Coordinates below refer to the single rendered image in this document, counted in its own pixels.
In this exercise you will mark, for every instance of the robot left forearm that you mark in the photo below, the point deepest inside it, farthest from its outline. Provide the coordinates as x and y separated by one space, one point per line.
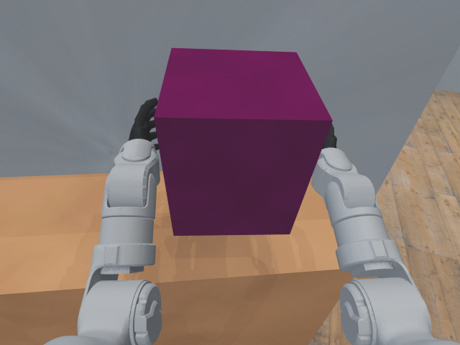
128 210

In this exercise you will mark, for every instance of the robot right forearm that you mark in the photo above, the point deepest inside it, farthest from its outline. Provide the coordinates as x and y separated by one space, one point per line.
364 246

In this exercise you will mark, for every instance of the right robot hand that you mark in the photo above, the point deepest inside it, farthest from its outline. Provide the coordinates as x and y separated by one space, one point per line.
330 139

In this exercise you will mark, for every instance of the left robot upper arm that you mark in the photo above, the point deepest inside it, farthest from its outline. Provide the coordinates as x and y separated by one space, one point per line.
118 312

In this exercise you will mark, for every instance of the right robot upper arm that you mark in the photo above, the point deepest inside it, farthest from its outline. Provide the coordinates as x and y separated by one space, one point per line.
385 311

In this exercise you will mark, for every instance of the left robot hand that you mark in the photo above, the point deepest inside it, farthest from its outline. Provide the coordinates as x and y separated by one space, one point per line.
142 124

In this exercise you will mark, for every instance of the carton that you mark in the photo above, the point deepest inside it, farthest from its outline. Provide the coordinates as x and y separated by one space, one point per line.
239 134

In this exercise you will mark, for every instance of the pedestal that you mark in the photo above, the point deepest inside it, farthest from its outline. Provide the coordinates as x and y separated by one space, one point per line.
274 289

